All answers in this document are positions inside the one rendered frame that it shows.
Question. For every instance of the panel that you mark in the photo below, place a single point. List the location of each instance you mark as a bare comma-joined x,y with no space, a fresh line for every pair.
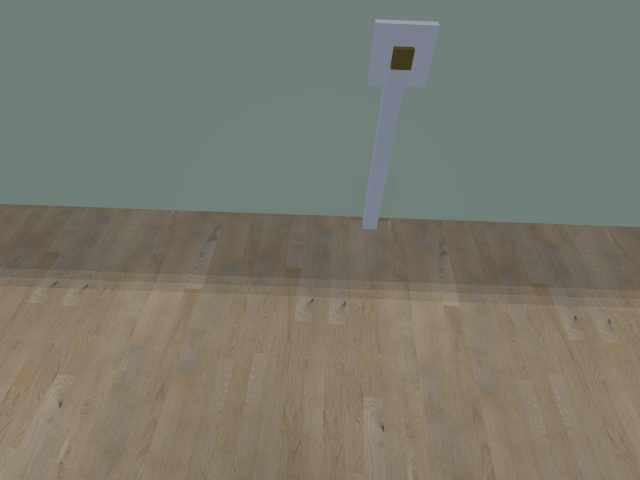
421,35

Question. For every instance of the button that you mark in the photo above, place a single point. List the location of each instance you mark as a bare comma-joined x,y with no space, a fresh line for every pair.
402,58

